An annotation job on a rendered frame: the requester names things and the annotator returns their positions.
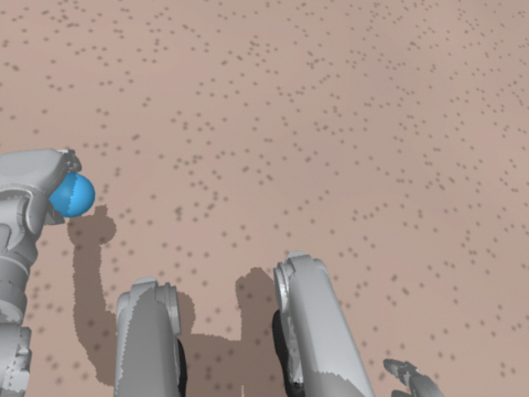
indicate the ball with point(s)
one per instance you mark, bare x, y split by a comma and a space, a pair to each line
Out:
74, 197

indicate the right robot hand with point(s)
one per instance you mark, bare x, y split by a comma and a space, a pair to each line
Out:
408, 374

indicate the right robot foot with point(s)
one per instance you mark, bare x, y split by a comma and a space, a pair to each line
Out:
293, 389

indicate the left robot arm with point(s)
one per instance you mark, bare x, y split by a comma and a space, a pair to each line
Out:
22, 216

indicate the left robot hand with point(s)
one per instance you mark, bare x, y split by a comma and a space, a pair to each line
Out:
42, 169

